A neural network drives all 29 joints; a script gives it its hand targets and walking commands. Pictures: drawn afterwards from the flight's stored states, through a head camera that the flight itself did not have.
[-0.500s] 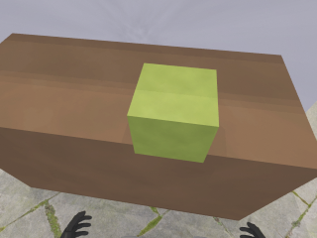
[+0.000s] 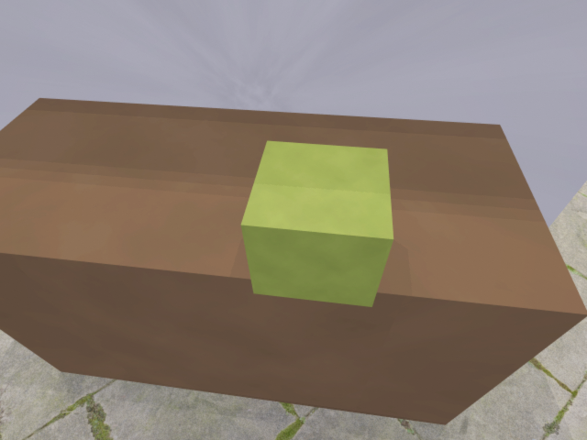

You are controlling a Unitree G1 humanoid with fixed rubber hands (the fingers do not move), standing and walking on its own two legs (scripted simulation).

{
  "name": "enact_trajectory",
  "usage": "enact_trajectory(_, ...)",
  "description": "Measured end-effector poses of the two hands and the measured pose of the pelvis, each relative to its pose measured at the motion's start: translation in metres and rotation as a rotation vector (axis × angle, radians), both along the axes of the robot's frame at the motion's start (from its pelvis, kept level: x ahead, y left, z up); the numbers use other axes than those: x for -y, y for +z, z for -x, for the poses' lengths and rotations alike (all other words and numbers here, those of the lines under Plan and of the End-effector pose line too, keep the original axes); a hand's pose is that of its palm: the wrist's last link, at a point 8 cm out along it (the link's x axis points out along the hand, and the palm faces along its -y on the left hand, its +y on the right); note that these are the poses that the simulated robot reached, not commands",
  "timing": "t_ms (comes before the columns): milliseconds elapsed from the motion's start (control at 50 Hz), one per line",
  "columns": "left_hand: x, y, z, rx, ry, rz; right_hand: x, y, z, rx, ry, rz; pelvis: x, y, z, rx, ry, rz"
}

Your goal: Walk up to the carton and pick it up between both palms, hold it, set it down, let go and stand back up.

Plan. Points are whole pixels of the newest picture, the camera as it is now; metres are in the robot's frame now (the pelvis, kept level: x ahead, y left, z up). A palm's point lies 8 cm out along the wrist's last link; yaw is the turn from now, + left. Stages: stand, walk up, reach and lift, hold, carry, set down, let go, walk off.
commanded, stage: walk up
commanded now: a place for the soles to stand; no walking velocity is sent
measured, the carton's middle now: (318, 222) +0.44 +0.00 +0.04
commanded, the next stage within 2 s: none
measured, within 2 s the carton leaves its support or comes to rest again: neither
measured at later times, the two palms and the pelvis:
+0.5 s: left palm out of the picture +0.07 +0.32 -0.14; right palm out of the picture +0.01 -0.23 -0.13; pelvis -0.04 +0.05 -0.02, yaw -2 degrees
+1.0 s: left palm out of the picture -0.02 +0.32 -0.14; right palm out of the picture -0.06 -0.16 -0.13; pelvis -0.06 +0.09 +0.00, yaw -8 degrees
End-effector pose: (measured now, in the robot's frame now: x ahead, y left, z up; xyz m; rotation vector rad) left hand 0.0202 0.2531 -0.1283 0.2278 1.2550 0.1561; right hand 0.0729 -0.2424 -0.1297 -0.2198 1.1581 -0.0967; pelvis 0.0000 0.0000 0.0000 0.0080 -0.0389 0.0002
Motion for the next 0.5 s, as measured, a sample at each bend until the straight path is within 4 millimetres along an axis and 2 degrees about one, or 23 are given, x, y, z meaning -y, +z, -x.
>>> enact_trajectory(160, 0.002, 0.000, -0.004, -0.015, -0.023, 0.000, 0.011, -0.004, 0.032, -0.069, -0.042, 0.015, 0.002, 0.001, 0.001, -0.004, -0.020, 0.003)
enact_trajectory(260, -0.002, 0.000, -0.022, 0.031, -0.040, -0.016, 0.017, -0.007, 0.049, -0.113, -0.070, 0.033, -0.001, -0.003, 0.005, -0.011, -0.029, 0.005)
enact_trajectory(380, -0.039, -0.002, -0.042, 0.110, -0.034, -0.084, 0.017, -0.010, 0.056, -0.126, -0.072, 0.102, -0.022, -0.014, 0.021, -0.020, -0.037, 0.021)
enact_trajectory(440, -0.061, -0.008, -0.050, 0.138, -0.046, -0.088, 0.004, -0.008, 0.058, -0.091, -0.071, 0.121, -0.038, -0.020, 0.031, -0.014, -0.031, 0.019)
enact_trajectory(500, -0.071, -0.007, -0.054, 0.152, -0.058, -0.075, -0.015, -0.003, 0.065, -0.068, -0.087, 0.108, -0.051, -0.018, 0.037, -0.011, -0.039, 0.015)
